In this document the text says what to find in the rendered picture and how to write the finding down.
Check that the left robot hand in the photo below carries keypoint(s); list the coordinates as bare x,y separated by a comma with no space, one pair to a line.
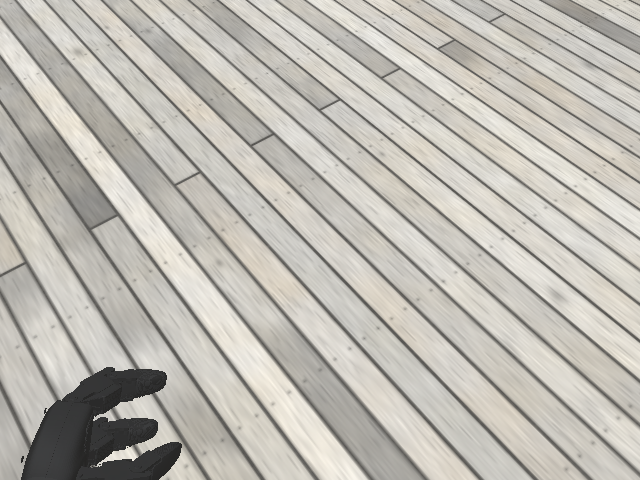
68,441

